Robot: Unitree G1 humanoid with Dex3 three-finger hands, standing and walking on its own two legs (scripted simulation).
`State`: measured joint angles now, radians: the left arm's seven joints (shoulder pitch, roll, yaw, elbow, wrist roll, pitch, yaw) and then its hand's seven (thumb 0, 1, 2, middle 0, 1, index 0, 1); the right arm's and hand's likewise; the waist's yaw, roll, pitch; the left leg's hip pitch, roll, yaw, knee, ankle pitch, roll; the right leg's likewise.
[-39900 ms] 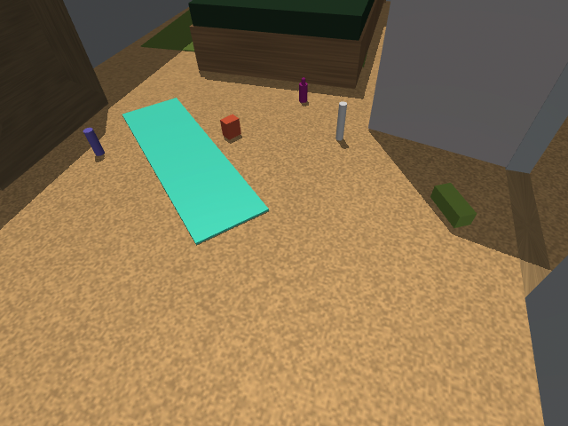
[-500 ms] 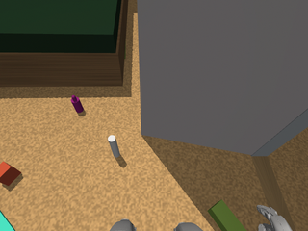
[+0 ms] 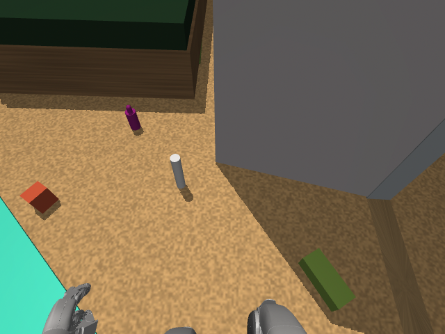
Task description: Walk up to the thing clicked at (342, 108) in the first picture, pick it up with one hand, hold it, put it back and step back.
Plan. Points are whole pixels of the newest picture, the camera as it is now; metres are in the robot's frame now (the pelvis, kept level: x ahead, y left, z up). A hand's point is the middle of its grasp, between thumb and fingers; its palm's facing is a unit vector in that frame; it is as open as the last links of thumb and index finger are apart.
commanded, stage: step back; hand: left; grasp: from the side
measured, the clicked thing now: (178, 172) +0.82 +0.23 -0.63
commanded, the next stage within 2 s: stand in 1.46 s
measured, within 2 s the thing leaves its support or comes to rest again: neither
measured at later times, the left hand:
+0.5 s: hand out of the picture -0.11 +0.23 -0.12, palm faces -0.01 -0.90 -0.44, open 7.4 cm
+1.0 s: hand out of the picture -0.07 +0.22 -0.13, palm faces +0.03 -0.91 -0.41, open 7.4 cm
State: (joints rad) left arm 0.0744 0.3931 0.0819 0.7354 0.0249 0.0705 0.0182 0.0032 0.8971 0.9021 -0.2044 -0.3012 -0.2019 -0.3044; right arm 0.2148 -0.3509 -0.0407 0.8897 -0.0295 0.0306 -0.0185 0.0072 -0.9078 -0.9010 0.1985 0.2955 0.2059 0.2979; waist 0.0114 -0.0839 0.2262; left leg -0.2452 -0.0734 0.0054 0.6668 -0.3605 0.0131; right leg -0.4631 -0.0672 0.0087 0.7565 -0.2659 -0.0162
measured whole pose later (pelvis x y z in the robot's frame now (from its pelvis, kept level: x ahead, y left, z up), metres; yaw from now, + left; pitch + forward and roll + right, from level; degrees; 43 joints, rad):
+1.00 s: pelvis -0.15 -0.05 +0.01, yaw +1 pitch -3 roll -1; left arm 0.21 0.37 0.07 0.96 0.04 -0.05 0.00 0.00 0.90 0.90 -0.20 -0.30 -0.20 -0.30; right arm 0.24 -0.40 -0.06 0.97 -0.02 0.02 0.01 0.01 -0.91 -0.90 0.20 0.30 0.21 0.30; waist -0.01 0.05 0.07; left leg -0.27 0.02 -0.10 0.80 -0.49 0.00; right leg -0.31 0.02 -0.06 0.63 -0.26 -0.03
